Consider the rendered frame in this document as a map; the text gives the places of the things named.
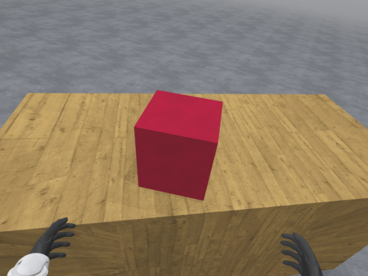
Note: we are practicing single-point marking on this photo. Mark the carton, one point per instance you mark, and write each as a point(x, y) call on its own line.
point(176, 138)

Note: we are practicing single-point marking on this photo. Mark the pedestal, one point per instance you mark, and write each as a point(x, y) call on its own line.
point(284, 163)

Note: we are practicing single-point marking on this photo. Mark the left robot forearm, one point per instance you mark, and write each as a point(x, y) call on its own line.
point(34, 264)

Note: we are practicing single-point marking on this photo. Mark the robot left hand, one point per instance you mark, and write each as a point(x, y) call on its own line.
point(46, 243)

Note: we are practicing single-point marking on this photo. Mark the robot right hand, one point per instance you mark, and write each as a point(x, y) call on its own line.
point(308, 264)

